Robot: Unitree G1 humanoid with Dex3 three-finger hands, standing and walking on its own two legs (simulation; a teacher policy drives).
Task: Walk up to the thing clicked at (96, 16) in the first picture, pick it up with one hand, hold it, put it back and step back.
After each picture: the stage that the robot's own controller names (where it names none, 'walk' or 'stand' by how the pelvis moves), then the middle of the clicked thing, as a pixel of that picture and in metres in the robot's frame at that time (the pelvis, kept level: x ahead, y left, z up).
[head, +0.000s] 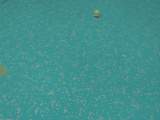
stand; (96, 14) +2.04 -0.18 -0.72
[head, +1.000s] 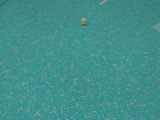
walk; (83, 22) +1.89 +0.14 -0.71
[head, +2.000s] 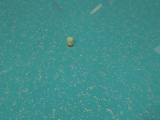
walk; (70, 42) +1.27 +0.22 -0.71
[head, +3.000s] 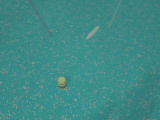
walk; (62, 83) +0.76 +0.19 -0.70
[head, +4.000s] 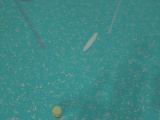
stand; (57, 112) +0.44 +0.18 -0.70
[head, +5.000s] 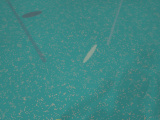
stand; out of the picture +0.41 +0.21 -0.73
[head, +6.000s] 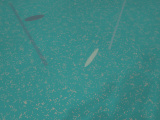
stand; out of the picture +0.40 +0.20 -0.73
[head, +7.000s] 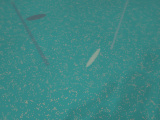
stand; out of the picture +0.39 +0.19 -0.73
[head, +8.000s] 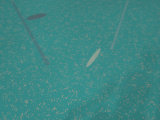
stand; out of the picture +0.39 +0.19 -0.73
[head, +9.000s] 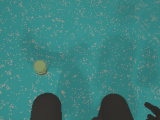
go down; (40, 68) +0.47 +0.21 -0.44
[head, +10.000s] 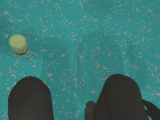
go down; (19, 46) +0.49 +0.25 -0.30
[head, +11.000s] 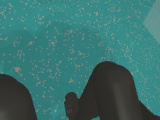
close in; out of the picture +0.46 +0.29 -0.24
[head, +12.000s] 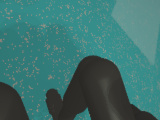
close; out of the picture +0.45 +0.32 -0.23
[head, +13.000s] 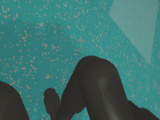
lift; out of the picture +0.44 +0.30 -0.23
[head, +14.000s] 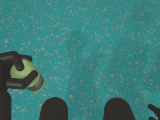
lift; (29, 77) +0.34 +0.20 -0.05
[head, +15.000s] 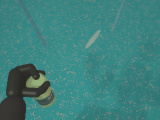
hold; (41, 91) +0.32 +0.17 -0.03
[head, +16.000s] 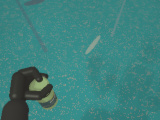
hold; (44, 94) +0.32 +0.16 -0.03
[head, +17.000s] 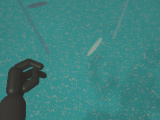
crouch; out of the picture +0.27 +0.12 -0.71
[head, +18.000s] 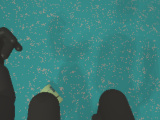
crouch; (51, 96) +0.32 +0.13 -0.44
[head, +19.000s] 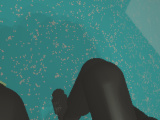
lower; out of the picture +0.31 +0.19 -0.26
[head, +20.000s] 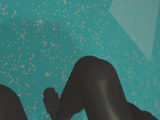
lower; out of the picture +0.32 +0.19 -0.26
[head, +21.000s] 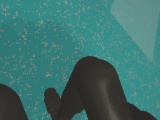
lower; out of the picture +0.32 +0.19 -0.26
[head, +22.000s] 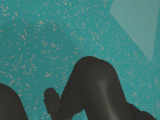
lower; out of the picture +0.33 +0.19 -0.26
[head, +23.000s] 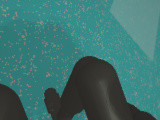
loosen; out of the picture +0.34 +0.18 -0.26
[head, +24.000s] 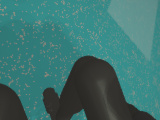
withdraw; out of the picture +0.35 +0.18 -0.26
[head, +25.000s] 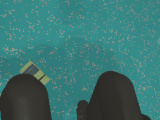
stand; (35, 75) +0.36 +0.14 -0.29
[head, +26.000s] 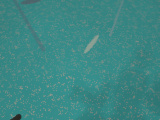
stand; out of the picture +0.30 +0.06 -0.67
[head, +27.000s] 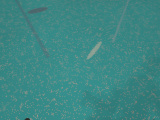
stand; out of the picture +0.32 +0.07 -0.69
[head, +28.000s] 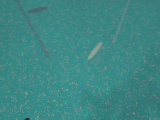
stand; out of the picture +0.31 +0.05 -0.69
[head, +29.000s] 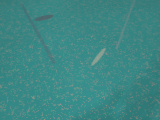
stand; out of the picture +0.34 +0.03 -0.75
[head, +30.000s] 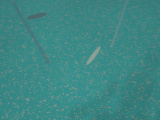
stand; out of the picture +0.32 +0.03 -0.75
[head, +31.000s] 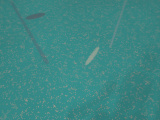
walk; out of the picture +0.33 +0.02 -0.75
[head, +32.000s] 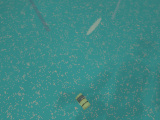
walk; (82, 101) +0.48 -0.02 -0.73
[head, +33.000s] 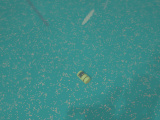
walk; (83, 77) +0.75 +0.07 -0.72
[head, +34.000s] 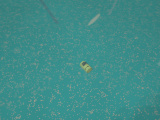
stand; (85, 66) +0.99 +0.01 -0.73
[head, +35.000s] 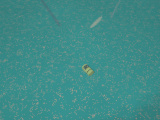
stand; (87, 69) +0.97 -0.02 -0.75
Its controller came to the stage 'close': yes
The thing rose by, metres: 0.69
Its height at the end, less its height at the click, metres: -0.02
